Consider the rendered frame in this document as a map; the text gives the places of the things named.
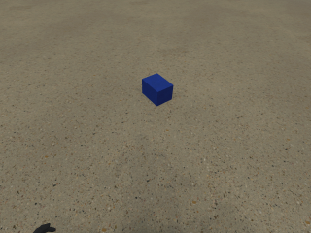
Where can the robot left hand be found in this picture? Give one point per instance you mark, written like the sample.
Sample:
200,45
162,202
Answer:
44,228

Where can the carton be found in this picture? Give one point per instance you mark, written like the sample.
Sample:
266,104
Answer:
157,89

